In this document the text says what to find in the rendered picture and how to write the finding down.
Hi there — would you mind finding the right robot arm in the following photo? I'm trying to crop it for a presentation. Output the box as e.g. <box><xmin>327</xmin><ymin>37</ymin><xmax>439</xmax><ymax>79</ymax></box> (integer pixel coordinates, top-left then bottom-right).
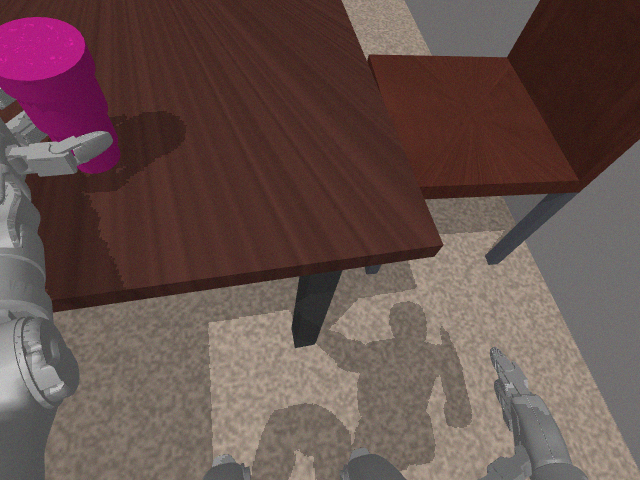
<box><xmin>531</xmin><ymin>463</ymin><xmax>589</xmax><ymax>480</ymax></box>

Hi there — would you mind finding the table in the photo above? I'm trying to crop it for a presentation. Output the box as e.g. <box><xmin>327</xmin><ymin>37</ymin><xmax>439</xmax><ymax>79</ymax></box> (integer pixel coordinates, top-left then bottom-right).
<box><xmin>0</xmin><ymin>0</ymin><xmax>443</xmax><ymax>348</ymax></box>

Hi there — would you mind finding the right robot hand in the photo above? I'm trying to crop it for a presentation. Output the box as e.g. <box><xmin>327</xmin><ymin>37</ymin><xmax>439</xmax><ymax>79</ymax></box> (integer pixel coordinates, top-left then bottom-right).
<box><xmin>477</xmin><ymin>347</ymin><xmax>573</xmax><ymax>480</ymax></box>

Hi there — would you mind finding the chair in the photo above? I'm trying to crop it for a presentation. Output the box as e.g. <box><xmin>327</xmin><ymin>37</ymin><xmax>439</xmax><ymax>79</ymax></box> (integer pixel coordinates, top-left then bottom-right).
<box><xmin>365</xmin><ymin>0</ymin><xmax>640</xmax><ymax>275</ymax></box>

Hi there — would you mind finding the cup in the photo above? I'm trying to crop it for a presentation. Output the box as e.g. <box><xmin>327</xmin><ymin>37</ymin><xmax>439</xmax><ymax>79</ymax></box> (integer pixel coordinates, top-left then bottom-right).
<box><xmin>0</xmin><ymin>17</ymin><xmax>121</xmax><ymax>174</ymax></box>

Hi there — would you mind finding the left robot arm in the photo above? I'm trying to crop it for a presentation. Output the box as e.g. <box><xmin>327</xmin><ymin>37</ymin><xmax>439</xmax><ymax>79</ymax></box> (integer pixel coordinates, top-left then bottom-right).
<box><xmin>0</xmin><ymin>163</ymin><xmax>80</xmax><ymax>480</ymax></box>

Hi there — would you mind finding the left robot hand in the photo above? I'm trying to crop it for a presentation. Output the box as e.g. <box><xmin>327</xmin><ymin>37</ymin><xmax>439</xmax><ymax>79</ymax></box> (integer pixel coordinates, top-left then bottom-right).
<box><xmin>0</xmin><ymin>88</ymin><xmax>113</xmax><ymax>181</ymax></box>

